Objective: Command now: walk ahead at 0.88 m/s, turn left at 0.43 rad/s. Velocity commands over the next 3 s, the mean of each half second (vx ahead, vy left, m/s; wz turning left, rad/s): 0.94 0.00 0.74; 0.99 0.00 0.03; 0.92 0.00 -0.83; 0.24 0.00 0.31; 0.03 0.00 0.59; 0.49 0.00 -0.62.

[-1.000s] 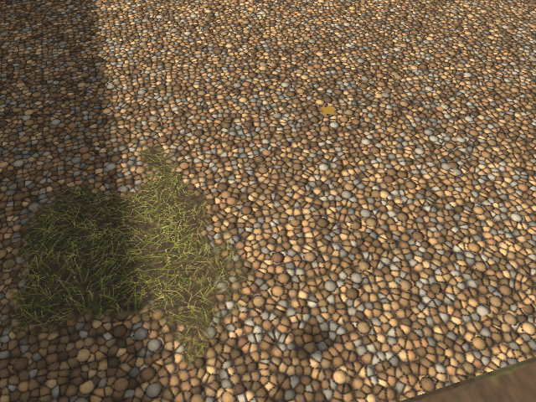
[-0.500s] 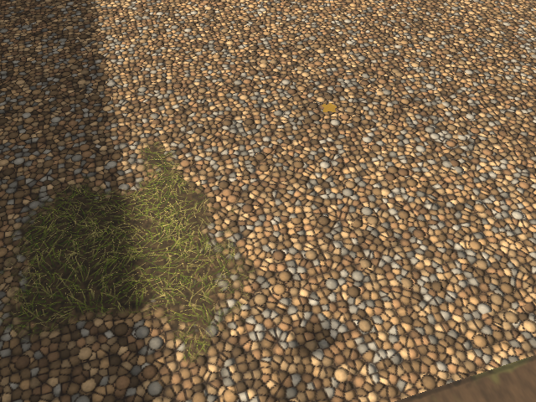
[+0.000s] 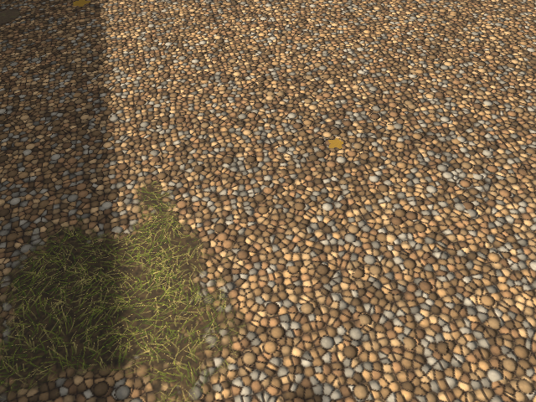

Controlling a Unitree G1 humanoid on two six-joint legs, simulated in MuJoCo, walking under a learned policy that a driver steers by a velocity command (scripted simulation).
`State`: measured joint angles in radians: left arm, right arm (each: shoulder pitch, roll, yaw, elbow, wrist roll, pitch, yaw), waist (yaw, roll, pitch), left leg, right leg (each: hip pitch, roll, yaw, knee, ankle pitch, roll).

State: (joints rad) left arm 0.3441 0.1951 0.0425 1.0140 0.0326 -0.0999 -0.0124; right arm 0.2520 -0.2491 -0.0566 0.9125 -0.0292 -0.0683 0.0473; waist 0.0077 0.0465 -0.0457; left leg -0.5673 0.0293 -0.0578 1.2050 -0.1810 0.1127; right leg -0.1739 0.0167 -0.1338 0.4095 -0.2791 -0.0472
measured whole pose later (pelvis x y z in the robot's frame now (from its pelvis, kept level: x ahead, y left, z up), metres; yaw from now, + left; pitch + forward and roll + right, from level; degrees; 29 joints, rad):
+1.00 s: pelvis +0.83 +0.20 +0.00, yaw +21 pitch +1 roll -2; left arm 0.54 0.28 0.06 0.96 0.01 -0.07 -0.01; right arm 0.08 -0.25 0.01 0.69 -0.07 -0.09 0.03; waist 0.06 0.02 0.01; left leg -0.63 0.08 -0.08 1.06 -0.24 0.01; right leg -0.13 0.16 0.06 0.36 -0.23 -0.12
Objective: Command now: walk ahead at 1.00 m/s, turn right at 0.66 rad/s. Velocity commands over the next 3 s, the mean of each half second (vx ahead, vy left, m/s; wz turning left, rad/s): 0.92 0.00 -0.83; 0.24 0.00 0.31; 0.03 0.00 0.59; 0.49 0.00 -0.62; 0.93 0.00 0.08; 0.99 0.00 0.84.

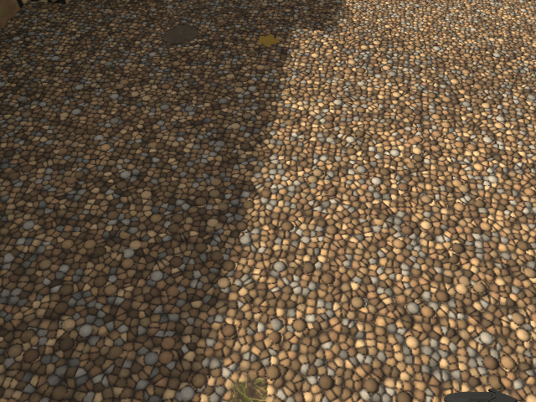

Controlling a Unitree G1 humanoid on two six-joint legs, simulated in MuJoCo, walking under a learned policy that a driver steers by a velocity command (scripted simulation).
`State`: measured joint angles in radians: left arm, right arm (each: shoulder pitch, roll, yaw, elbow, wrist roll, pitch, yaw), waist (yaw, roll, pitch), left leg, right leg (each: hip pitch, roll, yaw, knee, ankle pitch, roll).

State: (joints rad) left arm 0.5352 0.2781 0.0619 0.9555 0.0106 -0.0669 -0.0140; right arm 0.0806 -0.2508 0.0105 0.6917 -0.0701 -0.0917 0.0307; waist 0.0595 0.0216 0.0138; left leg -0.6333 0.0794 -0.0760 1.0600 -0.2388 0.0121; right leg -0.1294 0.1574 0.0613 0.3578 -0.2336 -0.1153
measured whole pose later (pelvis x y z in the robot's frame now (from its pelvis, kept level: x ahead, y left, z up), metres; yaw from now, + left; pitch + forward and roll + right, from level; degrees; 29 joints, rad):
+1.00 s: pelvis +0.67 -0.06 +0.00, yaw -13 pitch +1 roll -2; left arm 0.10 0.29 0.06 0.75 0.00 -0.01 0.03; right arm 0.20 -0.29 -0.07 0.70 0.02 0.05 0.01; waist 0.00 0.01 0.06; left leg -0.54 0.11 0.04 0.82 -0.22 -0.05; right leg -0.23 -0.05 -0.27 0.45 -0.23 -0.03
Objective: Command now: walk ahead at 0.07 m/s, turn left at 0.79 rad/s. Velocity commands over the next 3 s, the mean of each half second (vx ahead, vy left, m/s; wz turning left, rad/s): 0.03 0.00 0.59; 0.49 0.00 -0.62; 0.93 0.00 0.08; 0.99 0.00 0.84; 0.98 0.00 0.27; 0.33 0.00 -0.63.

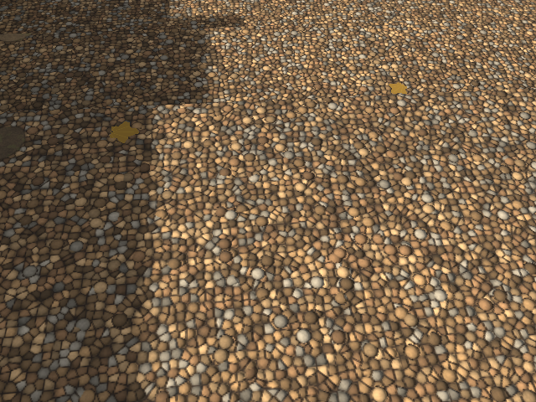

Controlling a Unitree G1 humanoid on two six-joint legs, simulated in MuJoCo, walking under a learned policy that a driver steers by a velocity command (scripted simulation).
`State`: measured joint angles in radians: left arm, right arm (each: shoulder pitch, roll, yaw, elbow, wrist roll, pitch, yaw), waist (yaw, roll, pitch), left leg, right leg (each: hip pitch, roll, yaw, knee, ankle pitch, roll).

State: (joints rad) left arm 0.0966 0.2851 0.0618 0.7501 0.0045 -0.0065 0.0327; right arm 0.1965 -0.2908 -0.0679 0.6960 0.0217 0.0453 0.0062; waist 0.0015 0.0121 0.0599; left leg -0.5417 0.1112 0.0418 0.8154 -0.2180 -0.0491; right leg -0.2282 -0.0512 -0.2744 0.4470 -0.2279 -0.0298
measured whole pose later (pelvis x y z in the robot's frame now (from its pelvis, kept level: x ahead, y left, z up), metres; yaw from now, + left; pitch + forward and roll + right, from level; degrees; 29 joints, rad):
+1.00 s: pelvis +0.18 +0.02 +0.00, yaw -4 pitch +4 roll +1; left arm 0.12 0.34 0.09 0.62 0.04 0.03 -0.09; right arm 0.42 -0.31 -0.06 0.74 -0.05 -0.08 -0.01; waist -0.08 -0.04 -0.05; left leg -0.02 0.02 0.10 0.30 -0.35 -0.01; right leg -0.73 -0.02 0.02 1.19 -0.24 -0.03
